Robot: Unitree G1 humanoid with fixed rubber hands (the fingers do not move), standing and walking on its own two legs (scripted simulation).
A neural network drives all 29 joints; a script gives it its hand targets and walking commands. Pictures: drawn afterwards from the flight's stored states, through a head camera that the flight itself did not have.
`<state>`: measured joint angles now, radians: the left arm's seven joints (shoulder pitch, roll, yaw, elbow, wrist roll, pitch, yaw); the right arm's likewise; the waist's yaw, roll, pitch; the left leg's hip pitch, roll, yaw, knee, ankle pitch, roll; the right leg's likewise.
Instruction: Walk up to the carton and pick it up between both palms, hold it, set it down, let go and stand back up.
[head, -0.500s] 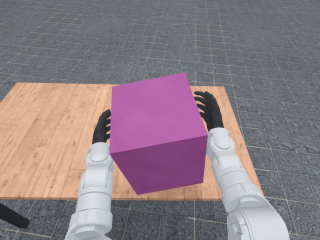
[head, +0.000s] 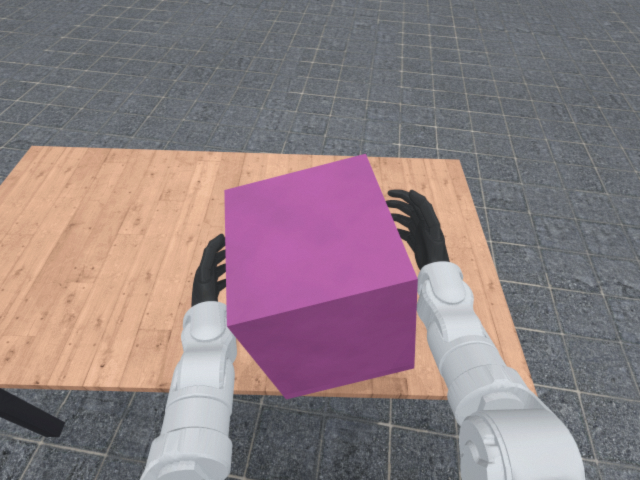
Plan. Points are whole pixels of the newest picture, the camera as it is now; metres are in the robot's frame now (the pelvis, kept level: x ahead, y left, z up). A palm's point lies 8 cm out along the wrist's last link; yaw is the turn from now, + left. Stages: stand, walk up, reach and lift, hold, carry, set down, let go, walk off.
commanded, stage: set down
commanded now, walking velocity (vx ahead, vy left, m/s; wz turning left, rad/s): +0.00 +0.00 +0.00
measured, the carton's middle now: (323, 283) +0.39 +0.01 +0.00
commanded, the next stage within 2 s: none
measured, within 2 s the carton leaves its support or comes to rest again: neither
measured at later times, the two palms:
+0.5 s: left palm (220, 306) +0.36 +0.15 +0.00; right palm (421, 247) +0.42 -0.13 +0.05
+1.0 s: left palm (229, 313) +0.36 +0.14 -0.03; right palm (416, 250) +0.44 -0.13 +0.02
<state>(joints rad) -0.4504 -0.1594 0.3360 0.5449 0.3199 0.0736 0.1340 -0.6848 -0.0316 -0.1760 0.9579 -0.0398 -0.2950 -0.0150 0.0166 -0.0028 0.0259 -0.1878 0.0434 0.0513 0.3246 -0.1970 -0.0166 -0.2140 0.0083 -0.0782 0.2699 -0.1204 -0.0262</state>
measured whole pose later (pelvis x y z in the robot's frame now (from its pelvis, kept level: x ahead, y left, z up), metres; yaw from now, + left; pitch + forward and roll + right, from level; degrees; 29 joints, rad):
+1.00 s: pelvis +0.01 -0.02 -0.01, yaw +0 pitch +19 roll +0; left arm -0.52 -0.16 0.48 0.83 0.32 -0.27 0.18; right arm -0.82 -0.04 -0.26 1.16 -0.21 -0.44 0.02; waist 0.03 0.00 -0.10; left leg -0.48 0.06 0.05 0.32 -0.17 -0.04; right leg -0.53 0.02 -0.08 0.31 -0.12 -0.05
